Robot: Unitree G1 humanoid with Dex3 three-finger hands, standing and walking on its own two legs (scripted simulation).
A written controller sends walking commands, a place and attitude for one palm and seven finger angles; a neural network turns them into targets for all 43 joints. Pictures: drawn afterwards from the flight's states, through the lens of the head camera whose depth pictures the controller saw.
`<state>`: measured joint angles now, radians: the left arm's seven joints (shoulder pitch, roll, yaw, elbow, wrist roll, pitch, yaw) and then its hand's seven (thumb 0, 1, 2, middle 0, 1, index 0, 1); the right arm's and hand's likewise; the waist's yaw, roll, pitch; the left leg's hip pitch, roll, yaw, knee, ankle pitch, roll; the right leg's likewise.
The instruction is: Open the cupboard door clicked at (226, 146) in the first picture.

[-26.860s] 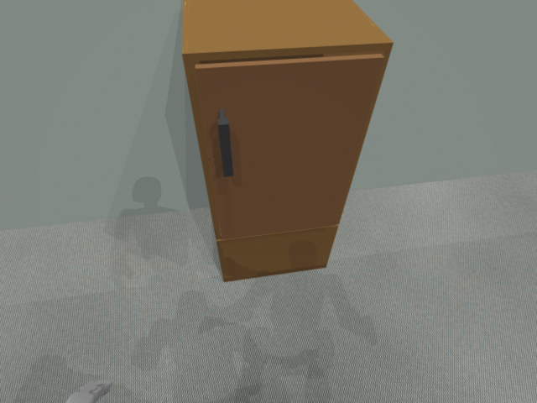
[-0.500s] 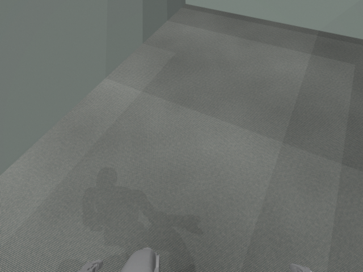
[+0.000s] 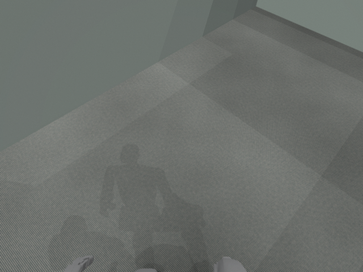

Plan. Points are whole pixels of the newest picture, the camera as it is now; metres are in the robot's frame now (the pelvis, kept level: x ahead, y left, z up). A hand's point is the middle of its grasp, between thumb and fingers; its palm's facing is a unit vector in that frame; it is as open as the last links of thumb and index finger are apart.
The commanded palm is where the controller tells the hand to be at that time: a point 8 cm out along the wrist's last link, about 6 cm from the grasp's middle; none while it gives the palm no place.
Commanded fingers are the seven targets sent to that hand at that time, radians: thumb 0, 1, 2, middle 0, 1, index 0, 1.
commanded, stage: turn to face it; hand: left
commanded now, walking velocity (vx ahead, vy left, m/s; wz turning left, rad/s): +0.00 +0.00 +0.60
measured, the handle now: out of the picture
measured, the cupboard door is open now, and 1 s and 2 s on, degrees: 38 38 38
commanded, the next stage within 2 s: none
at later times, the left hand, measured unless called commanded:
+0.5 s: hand out of the picture +0.00 +0.16 -0.17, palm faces +0.35 -0.90 -0.26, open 7.4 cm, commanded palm none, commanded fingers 0.00 0.90 0.90 -0.20 -0.30 -0.20 -0.30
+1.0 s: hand out of the picture +0.03 +0.16 -0.15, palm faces +0.54 -0.78 -0.31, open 7.4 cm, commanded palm none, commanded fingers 0.00 0.90 0.90 -0.20 -0.30 -0.20 -0.30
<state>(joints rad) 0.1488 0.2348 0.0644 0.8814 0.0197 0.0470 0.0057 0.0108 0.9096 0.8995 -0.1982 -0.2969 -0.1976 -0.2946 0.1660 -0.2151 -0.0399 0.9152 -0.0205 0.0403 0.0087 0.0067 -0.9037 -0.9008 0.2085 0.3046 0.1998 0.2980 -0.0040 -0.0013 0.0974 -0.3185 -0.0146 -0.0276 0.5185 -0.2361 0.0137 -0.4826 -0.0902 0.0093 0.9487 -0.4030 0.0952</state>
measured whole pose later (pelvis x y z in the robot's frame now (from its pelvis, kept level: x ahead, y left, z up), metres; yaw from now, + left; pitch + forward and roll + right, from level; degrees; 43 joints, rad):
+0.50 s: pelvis +0.01 -0.05 +0.00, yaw +20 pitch +1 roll +2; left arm 0.23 0.21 0.05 0.90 0.03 0.00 0.02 0.01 0.91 0.90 -0.20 -0.30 -0.20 -0.30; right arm 0.09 -0.25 -0.07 0.93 -0.01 0.07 0.03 0.01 -0.91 -0.90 0.20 0.30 0.19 0.30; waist 0.01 -0.04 0.12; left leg -0.37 0.02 0.09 0.74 -0.41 -0.06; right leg -0.20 -0.15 -0.29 0.60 -0.40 0.00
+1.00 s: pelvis +0.05 -0.08 -0.01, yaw +36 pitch +2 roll +2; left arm 0.13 0.19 0.04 0.85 0.02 0.00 0.02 0.01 0.91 0.90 -0.20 -0.30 -0.20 -0.29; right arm 0.17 -0.25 -0.08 0.94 -0.01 0.06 0.00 0.01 -0.91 -0.90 0.21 0.30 0.20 0.30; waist -0.03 0.06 0.10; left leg -0.42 -0.05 -0.10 0.84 -0.46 -0.04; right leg -0.31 -0.04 -0.07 0.62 -0.36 -0.02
